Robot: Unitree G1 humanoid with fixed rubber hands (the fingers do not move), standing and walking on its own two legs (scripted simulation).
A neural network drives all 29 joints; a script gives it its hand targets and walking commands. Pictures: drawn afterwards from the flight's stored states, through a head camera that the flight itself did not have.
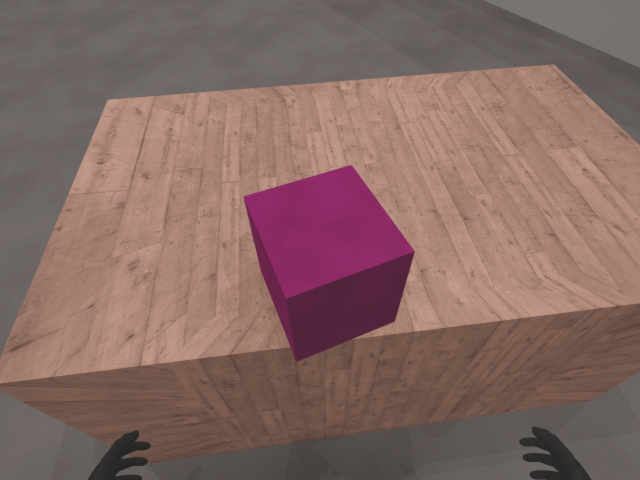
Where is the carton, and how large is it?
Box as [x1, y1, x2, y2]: [243, 165, 414, 361]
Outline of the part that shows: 351,165 243,196 260,268 296,361 394,321 414,252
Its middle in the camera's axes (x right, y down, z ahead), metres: +0.01 +0.04 +0.60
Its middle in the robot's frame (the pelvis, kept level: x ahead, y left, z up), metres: +0.41 +0.02 -0.01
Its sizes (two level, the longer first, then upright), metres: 0.184 0.173 0.190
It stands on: a pedestal, 0.65 m high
